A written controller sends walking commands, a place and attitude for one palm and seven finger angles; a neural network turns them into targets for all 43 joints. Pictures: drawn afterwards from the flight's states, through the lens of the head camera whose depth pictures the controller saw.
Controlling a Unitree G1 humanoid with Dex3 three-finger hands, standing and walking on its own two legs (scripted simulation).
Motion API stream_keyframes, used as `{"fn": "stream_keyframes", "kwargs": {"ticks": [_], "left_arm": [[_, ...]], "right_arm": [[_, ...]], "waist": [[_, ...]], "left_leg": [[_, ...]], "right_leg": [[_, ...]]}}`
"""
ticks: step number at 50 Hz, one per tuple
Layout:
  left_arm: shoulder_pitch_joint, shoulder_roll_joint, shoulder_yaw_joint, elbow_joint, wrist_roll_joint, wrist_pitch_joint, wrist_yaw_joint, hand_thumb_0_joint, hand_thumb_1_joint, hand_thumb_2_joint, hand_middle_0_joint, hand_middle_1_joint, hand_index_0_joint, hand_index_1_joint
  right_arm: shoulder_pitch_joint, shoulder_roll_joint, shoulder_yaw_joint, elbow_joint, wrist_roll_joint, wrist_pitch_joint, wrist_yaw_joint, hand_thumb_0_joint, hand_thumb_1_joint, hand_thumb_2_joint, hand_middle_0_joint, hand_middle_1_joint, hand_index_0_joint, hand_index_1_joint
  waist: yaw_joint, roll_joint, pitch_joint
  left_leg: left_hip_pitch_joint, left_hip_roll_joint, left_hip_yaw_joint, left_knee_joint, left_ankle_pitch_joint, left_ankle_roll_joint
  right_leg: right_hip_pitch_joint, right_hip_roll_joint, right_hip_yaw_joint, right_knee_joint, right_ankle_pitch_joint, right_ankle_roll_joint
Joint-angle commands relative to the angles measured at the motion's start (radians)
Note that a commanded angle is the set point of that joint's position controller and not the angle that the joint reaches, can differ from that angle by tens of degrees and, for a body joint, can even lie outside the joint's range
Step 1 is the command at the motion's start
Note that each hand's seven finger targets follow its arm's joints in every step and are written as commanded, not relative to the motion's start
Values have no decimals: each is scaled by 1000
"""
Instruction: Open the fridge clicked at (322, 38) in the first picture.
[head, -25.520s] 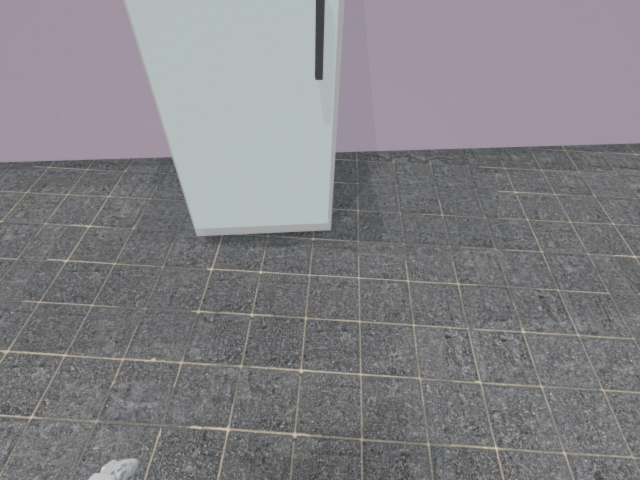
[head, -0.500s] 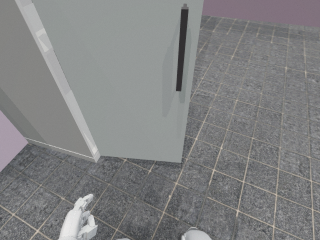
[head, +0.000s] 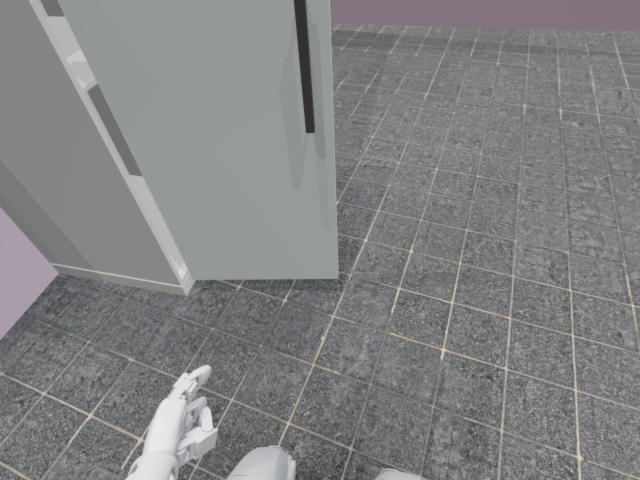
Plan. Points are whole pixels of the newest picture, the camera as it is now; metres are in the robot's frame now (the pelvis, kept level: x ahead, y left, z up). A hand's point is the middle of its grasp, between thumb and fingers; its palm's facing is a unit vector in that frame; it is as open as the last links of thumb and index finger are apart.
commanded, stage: stop stepping back and stand still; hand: right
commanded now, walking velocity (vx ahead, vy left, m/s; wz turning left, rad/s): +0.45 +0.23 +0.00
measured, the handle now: (306, 64) +0.88 +0.04 +0.13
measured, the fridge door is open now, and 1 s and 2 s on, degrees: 78 78 78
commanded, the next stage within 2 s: let the arm hang, fingers relaxed in 1.38 s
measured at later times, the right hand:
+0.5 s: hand out of the picture +0.07 -0.28 +0.18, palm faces +0.36 +0.86 -0.37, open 7.5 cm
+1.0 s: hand out of the picture -0.03 -0.27 +0.19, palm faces +0.35 +0.84 -0.42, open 7.5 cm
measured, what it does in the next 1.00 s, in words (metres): walks backwards: left foot, then right foot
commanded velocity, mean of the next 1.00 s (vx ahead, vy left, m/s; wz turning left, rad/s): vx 0.30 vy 0.03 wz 0.00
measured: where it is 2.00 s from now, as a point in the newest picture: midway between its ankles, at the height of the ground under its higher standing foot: outside the picture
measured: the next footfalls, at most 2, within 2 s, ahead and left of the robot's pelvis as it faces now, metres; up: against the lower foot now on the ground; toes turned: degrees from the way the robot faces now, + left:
left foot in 0.20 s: -0.14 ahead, +0.06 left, +0.01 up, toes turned +14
right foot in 0.42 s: -0.04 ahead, -0.17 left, +0.00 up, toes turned +1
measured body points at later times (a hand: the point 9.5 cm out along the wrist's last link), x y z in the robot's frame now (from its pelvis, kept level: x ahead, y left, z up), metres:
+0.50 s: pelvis -0.18 -0.04 +0.00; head -0.22 -0.06 +0.45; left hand -0.09 +0.23 -0.07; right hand +0.04 -0.32 +0.20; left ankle -0.14 +0.06 -0.68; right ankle -0.08 -0.17 -0.72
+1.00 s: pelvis -0.28 -0.04 +0.00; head -0.29 -0.05 +0.45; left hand -0.15 +0.23 -0.07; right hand -0.05 -0.31 +0.21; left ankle -0.21 +0.05 -0.69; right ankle -0.21 -0.16 -0.72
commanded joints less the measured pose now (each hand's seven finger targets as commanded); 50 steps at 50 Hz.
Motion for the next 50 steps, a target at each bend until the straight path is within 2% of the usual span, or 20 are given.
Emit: {"fn": "stream_keyframes", "kwargs": {"ticks": [1,6,7,8,9,11,12,18,19,21,23,28,30,31,33,34,44,45,47,50], "left_arm": [[-127,178,70,-172,-9,-41,-17,0,900,900,-200,-300,-200,-300],[-105,130,58,-193,12,30,31,0,900,900,-200,-300,-200,-300],[-101,118,61,-186,11,48,32,0,900,900,-200,-300,-200,-300],[-66,99,63,-163,-17,57,26,0,900,900,-200,-300,-200,-300],[-50,130,75,-151,-33,58,35,0,900,900,-200,-300,-200,-300],[-76,132,32,-151,-3,55,16,0,900,900,-200,-300,-200,-300],[-63,103,19,-147,12,70,8,0,900,900,-200,-300,-200,-300],[-31,167,48,-141,-7,30,64,0,900,900,-200,-300,-200,-300],[-17,182,50,-153,-6,12,68,0,900,900,-200,-300,-200,-300],[-46,207,44,-170,-1,3,61,0,900,900,-200,-300,-200,-300],[-72,191,61,-143,3,2,38,0,900,900,-200,-300,-200,-300],[-64,188,70,-156,-2,2,12,0,900,900,-200,-300,-200,-300],[-59,167,82,-168,-3,25,10,0,900,900,-200,-300,-200,-300],[-75,160,84,-181,-10,19,12,0,900,900,-200,-300,-200,-300],[-27,181,73,-102,12,-6,16,0,900,900,-200,-300,-200,-300],[-36,133,62,-92,10,9,9,0,900,900,-200,-300,-200,-300],[-22,164,65,-117,-2,-22,45,0,900,900,-200,-300,-200,-300],[-6,178,65,-113,5,-30,47,0,900,900,-200,-300,-200,-300],[-49,201,60,-141,-1,-30,42,0,900,900,-200,-300,-200,-300],[-48,185,83,-125,-9,-6,15,0,900,900,-200,-300,-200,-300]], "right_arm": [[4,-156,2,-446,7,-41,-7,0,-900,-900,200,300,200,300],[93,-218,-49,-351,26,28,-51,0,-900,-900,200,300,200,300],[97,-239,-67,-313,19,44,-52,0,-900,-900,200,300,200,300],[68,-248,-71,-319,12,48,-40,0,-900,-900,200,300,200,300],[36,-221,-63,-301,30,40,-36,0,-900,-900,200,300,200,300],[-94,-395,-184,-391,40,2,-32,0,-900,-900,200,300,200,300],[-53,-336,-159,-221,20,-8,-28,0,-900,-900,200,300,200,300],[20,-224,-41,-212,20,-20,-28,0,-900,-900,200,300,200,300],[8,-212,-28,-235,21,-30,-26,0,-900,-900,200,300,200,300],[-78,-247,-49,-290,4,-64,-19,0,-900,-900,200,300,200,300],[-45,-296,-117,-270,-8,-75,2,0,-900,-900,200,300,200,300],[93,-226,-73,-271,-15,-44,-10,0,-900,-900,200,300,200,300],[136,-267,-109,-255,-23,-24,-12,0,-900,-900,200,300,200,300],[109,-300,-131,-269,-5,-25,-9,0,-900,-900,200,300,200,300],[7,-368,-206,-322,12,-77,13,0,-900,-900,200,300,200,300],[5,-325,-180,-285,8,-69,9,0,-900,-900,200,300,200,300],[-24,-218,-54,-234,0,-60,-10,0,-900,-900,200,300,200,300],[-8,-216,-55,-222,-5,-62,-13,0,-900,-900,200,300,200,300],[-28,-229,-62,-277,-19,-77,-25,0,-900,-900,200,300,200,300],[80,-258,-127,-222,-18,-76,-2,0,-900,-900,200,300,200,300]], "waist": [[16,-252,-214],[21,-332,-207],[4,-171,-193],[0,206,-153],[38,271,-79],[82,88,-39],[91,124,-102],[66,-21,-126],[81,-73,-114],[79,-299,-2],[44,-155,-56],[20,-370,-72],[-14,109,-71],[-11,413,-40],[82,107,-68],[74,58,-168],[67,63,-179],[78,-18,-158],[66,-374,-43],[46,-171,-70]], "left_leg": [[62,-22,118,64,10,20],[506,-109,319,-561,-217,103],[588,-42,230,-738,-206,158],[381,212,-65,-885,-125,263],[199,366,-317,-989,-140,329],[16,451,-391,-985,-229,336],[50,369,-266,-957,-407,129],[100,229,-65,-766,-314,165],[77,174,-5,-602,-274,125],[-118,36,109,-124,-122,34],[61,67,102,-19,-23,39],[497,34,203,-406,-120,70],[511,165,-70,-782,-343,150],[347,414,-552,-1037,-569,245],[174,352,-313,-956,-108,229],[218,311,-290,-962,-377,193],[149,266,-72,-816,-292,123],[96,213,-39,-675,-281,102],[-98,35,121,-110,-101,23],[13,84,59,-1,-9,23]], "right_leg": [[74,-194,181,-507,-582,94],[-28,-124,12,-484,-547,217],[-123,-57,-73,-201,-529,209],[-112,33,-189,351,-354,162],[-236,49,48,640,-342,110],[-258,-87,174,770,-187,115],[-196,-96,101,552,-169,117],[215,9,-61,-69,-287,50],[250,-46,43,-204,-378,19],[168,-385,585,-524,-678,-121],[-6,-321,370,-523,-597,-72],[-271,-198,96,-368,-651,-2],[-375,-16,-50,221,-524,57],[-445,58,15,604,-386,79],[-289,-25,76,715,-144,101],[-283,-5,51,693,-112,99],[218,37,-58,-62,-271,15],[284,17,4,-175,-322,-8],[196,-317,472,-476,-649,-135],[3,-276,337,-426,-533,-134]]}}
